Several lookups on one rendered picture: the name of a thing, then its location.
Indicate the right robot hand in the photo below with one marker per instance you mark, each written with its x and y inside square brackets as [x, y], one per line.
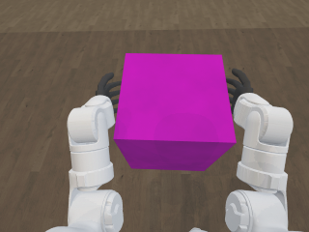
[241, 88]

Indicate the robot right upper arm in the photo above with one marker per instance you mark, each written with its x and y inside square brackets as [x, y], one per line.
[255, 211]

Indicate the left robot hand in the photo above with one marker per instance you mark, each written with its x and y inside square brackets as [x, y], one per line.
[103, 89]

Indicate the robot right forearm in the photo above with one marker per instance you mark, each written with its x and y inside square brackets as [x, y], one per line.
[267, 132]

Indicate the robot left upper arm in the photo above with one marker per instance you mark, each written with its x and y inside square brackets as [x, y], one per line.
[99, 210]

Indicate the robot left forearm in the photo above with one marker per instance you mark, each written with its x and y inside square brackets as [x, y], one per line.
[89, 140]

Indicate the carton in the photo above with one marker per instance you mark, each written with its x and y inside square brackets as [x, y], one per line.
[174, 111]

